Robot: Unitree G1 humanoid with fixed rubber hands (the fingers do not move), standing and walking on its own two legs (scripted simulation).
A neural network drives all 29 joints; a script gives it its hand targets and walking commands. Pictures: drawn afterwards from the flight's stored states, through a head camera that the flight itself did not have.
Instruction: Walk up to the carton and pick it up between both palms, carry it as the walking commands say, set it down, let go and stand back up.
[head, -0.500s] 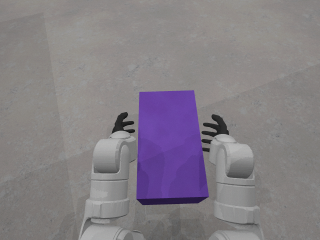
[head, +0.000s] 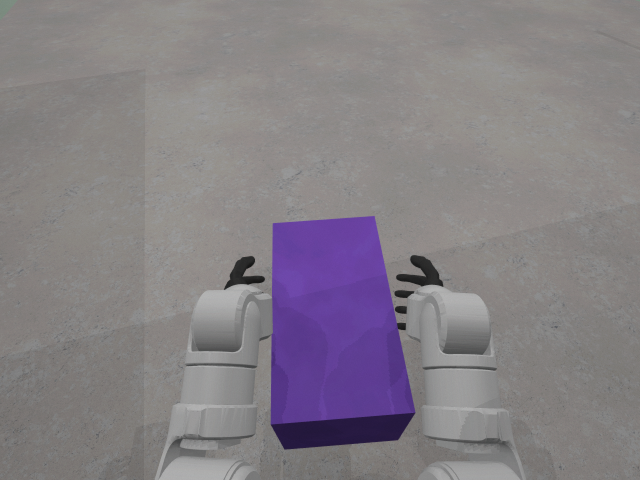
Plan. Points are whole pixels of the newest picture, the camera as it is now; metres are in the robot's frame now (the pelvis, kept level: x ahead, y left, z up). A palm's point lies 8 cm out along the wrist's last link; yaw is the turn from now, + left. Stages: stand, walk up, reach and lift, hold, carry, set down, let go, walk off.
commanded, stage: carry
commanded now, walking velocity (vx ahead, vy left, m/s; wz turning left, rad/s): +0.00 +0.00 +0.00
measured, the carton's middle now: (332, 326) +0.34 +0.02 -0.01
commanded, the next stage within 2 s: none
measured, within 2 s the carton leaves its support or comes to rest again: neither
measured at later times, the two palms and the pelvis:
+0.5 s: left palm (248, 311) +0.28 +0.11 +0.10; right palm (448, 325) +0.28 -0.12 +0.09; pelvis -0.02 +0.00 +0.00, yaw +0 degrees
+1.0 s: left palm (248, 307) +0.29 +0.12 +0.10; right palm (447, 321) +0.29 -0.12 +0.09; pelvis -0.01 +0.00 +0.00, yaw +0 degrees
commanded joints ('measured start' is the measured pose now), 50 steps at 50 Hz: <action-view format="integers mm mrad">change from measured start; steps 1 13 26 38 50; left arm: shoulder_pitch -614 -581 -555 -523 -517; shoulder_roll -1105 -1092 -1092 -1091 -1089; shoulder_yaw -547 -494 -544 -555 -554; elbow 1 18 -40 -50 -50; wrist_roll -446 -388 -402 -402 -396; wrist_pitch -27 -48 -62 -63 -61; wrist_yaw -561 -545 -545 -549 -548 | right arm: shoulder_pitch -562 -569 -521 -505 -503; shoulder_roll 1100 1103 1091 1082 1084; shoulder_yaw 514 533 550 566 567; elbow -51 -40 -76 -108 -102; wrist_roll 437 468 464 460 462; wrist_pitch -29 -24 -40 -44 -39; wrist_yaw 380 395 391 389 393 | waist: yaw -31 -27 -29 -29 -29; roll -9 -13 3 1 3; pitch -294 -290 -322 -331 -323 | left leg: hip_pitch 38 -16 11 5 3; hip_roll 106 100 114 117 115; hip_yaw -114 -125 -118 -122 -121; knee -107 -152 -113 -105 -104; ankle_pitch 32 19 77 98 99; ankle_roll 9 7 3 3 -1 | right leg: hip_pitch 132 166 159 177 183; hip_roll -136 -132 -127 -123 -125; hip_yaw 208 201 192 178 176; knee -156 -186 -162 -138 -136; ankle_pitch -7 -74 13 62 77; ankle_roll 30 27 20 18 18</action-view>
